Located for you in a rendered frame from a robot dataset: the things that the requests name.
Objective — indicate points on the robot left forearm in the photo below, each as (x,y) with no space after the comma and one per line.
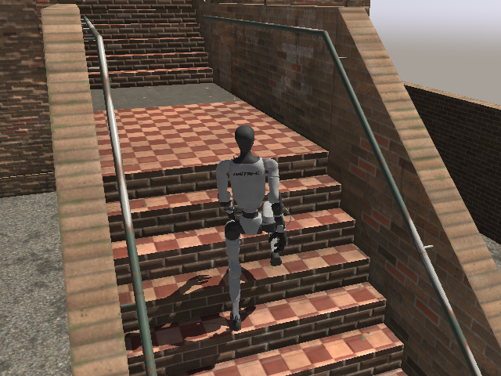
(228,206)

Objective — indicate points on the robot left hand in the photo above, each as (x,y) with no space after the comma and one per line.
(233,216)

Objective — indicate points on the humanoid robot torso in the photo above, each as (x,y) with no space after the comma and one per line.
(248,190)

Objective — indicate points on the robot left upper arm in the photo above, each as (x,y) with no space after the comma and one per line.
(222,181)

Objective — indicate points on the robot right forearm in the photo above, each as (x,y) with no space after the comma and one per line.
(277,209)

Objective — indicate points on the robot right upper arm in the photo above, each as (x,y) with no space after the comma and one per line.
(273,179)

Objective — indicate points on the humanoid robot head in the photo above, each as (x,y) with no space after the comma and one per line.
(244,136)

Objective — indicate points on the robot right hand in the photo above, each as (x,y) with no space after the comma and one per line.
(282,240)

